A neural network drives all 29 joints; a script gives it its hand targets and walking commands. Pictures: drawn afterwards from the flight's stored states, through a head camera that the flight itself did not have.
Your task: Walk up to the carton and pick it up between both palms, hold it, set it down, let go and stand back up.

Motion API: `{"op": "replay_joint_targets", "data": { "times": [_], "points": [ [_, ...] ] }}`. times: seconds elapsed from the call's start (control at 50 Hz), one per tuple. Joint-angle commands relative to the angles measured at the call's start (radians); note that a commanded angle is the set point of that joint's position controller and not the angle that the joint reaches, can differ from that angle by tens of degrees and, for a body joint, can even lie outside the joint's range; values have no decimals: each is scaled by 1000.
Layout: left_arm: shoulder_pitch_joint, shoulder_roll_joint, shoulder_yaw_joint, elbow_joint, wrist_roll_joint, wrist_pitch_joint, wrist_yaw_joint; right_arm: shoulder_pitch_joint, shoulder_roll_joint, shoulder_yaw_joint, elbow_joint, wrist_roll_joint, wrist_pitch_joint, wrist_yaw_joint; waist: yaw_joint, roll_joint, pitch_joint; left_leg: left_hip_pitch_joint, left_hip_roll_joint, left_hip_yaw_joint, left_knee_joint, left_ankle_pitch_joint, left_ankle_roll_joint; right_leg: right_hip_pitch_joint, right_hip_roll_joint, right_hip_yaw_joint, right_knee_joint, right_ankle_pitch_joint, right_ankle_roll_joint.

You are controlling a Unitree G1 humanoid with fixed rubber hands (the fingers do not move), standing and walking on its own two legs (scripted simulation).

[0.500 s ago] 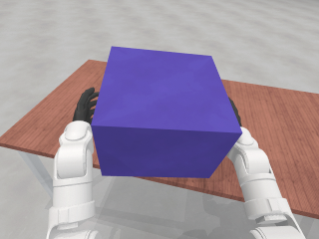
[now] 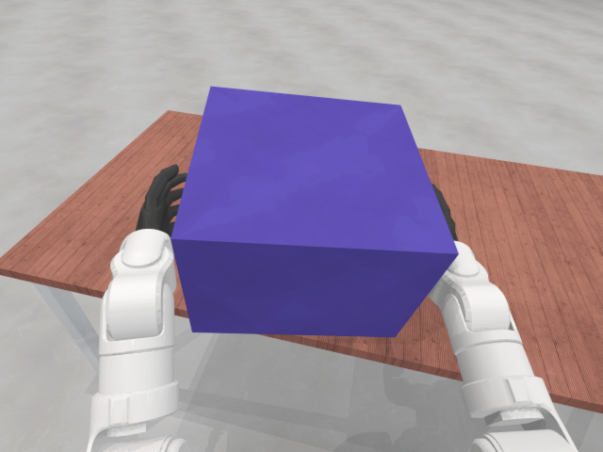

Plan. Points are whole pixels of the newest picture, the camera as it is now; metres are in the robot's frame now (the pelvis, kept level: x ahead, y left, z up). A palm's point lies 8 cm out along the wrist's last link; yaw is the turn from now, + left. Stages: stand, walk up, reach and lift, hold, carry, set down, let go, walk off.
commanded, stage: hold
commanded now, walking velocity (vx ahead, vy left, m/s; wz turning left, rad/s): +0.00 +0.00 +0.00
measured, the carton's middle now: (302, 211) +0.39 +0.00 +0.16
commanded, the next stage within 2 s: set down in 0.60 s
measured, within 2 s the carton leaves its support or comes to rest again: neither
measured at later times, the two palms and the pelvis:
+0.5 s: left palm (157, 231) +0.34 +0.18 +0.17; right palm (439, 240) +0.34 -0.17 +0.15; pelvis +0.01 +0.00 +0.00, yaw +0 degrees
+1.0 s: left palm (161, 231) +0.36 +0.18 +0.15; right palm (429, 248) +0.36 -0.17 +0.12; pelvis +0.01 +0.00 +0.00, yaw +0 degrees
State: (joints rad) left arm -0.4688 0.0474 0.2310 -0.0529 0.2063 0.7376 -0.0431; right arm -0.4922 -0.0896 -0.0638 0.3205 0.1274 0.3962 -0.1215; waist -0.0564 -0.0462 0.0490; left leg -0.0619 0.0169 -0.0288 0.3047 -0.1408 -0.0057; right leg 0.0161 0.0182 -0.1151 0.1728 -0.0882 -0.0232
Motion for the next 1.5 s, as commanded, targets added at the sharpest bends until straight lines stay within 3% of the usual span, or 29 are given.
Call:
{"op": "replay_joint_targets", "data": {
  "times": [0.0,0.08,0.14,0.22,0.26,0.46,0.5,0.52,0.54,0.58,0.62,0.64,0.68,0.76,0.78,0.84,0.88,0.96,0.98,1.04,1.08,1.1,1.12,1.14,1.18,1.26,1.48],
  "points": [
    [-613,-324,-391,-190,-144,-65,-123,-744,302,255,-353,46,-89,94,-15,52,-438,57,-45,38,-37,157,-9,130,26,3,16,132,35],
    [-592,-327,-408,-246,-124,-75,-118,-710,303,292,-395,54,-95,86,-11,92,-517,117,-47,24,-9,316,-16,178,29,17,33,292,31],
    [-560,-321,-424,-270,-127,-68,-122,-656,305,319,-401,78,-87,75,-15,89,-511,112,-55,27,-6,341,-16,198,24,19,35,338,42],
    [-548,-324,-397,-242,-130,-56,-137,-664,308,320,-399,89,-76,69,-11,48,-459,89,-54,27,-24,283,-9,211,23,20,31,311,46],
    [-570,-320,-393,-236,-122,-58,-139,-702,311,317,-397,89,-76,70,-9,55,-457,72,-52,28,-42,225,-6,188,19,26,28,256,50],
    [-575,-319,-405,-256,-126,-51,-136,-683,312,321,-398,93,-71,64,-8,79,-444,85,-45,34,-30,265,-5,171,19,24,23,262,42],
    [-579,-336,-430,-280,-141,-57,-132,-710,321,327,-446,100,-81,62,-13,74,-481,93,-45,33,-24,286,-6,183,20,28,34,289,41],
    [-580,-332,-432,-272,-140,-58,-133,-693,307,319,-412,96,-79,62,-23,77,-468,94,-49,32,-25,283,-12,175,23,24,31,288,40],
    [-567,-326,-427,-278,-133,-59,-134,-685,298,311,-424,81,-79,65,-23,101,-473,121,-49,27,-21,282,-16,162,26,22,26,272,35],
    [-578,-326,-423,-250,-144,-53,-135,-685,294,302,-391,76,-73,68,-30,75,-450,108,-46,25,-29,230,-25,146,28,9,18,209,28],
    [-619,-302,-366,-188,-97,-71,-141,-722,294,257,-309,49,-72,90,8,102,-357,43,-44,54,-68,86,-28,140,24,10,27,81,38],
    [-630,-279,-349,-164,-88,-83,-140,-719,286,217,-276,28,-88,100,1,124,-339,12,-44,63,-76,37,-26,139,18,9,28,34,39],
    [-633,-281,-323,-127,-79,-108,-139,-739,295,201,-276,-3,-127,114,20,95,-347,9,-43,63,-91,-6,-15,148,10,9,28,-8,45],
    [-585,-325,-360,-117,-68,-192,-140,-717,309,220,-291,-49,-227,125,16,89,-462,72,-56,58,-64,144,-29,204,30,-2,42,166,45],
    [-571,-325,-345,-95,-60,-208,-144,-703,299,222,-289,-63,-243,126,14,63,-456,86,-44,52,-59,166,-27,210,32,-7,40,196,38],
    [-565,-286,-309,-29,-50,-265,-154,-637,299,183,-202,-110,-296,125,0,37,-373,58,-45,61,-86,87,-17,212,17,-7,22,144,46],
    [-549,-314,-348,-24,-65,-303,-152,-608,312,183,-190,-112,-346,128,-4,68,-396,69,-45,57,-89,123,-19,213,6,4,17,162,50],
    [-521,-319,-354,16,-52,-375,-141,-616,321,221,-209,-124,-425,127,12,57,-425,76,-44,49,-79,214,-28,282,14,-2,28,280,55],
    [-520,-322,-346,31,-39,-386,-137,-602,328,240,-177,-129,-426,130,27,53,-392,71,-43,49,-91,198,-27,285,9,1,22,275,52],
    [-527,-339,-347,87,-53,-400,-131,-620,340,233,-149,-143,-444,126,22,26,-340,6,-44,43,-112,130,-17,268,1,7,18,215,58],
    [-548,-350,-360,58,-56,-428,-125,-628,359,246,-163,-145,-477,126,30,26,-386,23,-40,54,-108,165,-16,284,7,12,27,247,61],
    [-543,-365,-388,30,-58,-442,-118,-618,358,255,-167,-129,-496,126,23,63,-443,60,-45,49,-93,228,-20,289,10,15,33,313,61],
    [-450,-353,-433,-13,-67,-463,-111,-531,385,314,-207,-98,-521,111,-1,39,-472,78,-54,51,-49,338,-32,356,19,29,65,470,63],
    [-468,-363,-436,-22,-80,-483,-106,-559,391,345,-226,-82,-531,97,21,59,-515,57,-58,41,-47,394,-32,401,20,37,84,551,67],
    [-476,-378,-447,-12,-96,-511,-100,-553,405,379,-224,-71,-532,82,29,66,-517,39,-61,34,-41,446,-29,411,17,43,93,618,71],
    [-462,-375,-452,14,-94,-511,-89,-533,392,389,-196,-58,-520,81,35,70,-465,49,-55,21,-50,400,-32,350,13,38,75,545,70],
    [-503,-394,-431,102,-84,-525,-90,-561,382,326,-123,-81,-521,92,11,64,-475,93,-48,12,-40,385,-52,266,20,24,49,476,64]
  ]
}}
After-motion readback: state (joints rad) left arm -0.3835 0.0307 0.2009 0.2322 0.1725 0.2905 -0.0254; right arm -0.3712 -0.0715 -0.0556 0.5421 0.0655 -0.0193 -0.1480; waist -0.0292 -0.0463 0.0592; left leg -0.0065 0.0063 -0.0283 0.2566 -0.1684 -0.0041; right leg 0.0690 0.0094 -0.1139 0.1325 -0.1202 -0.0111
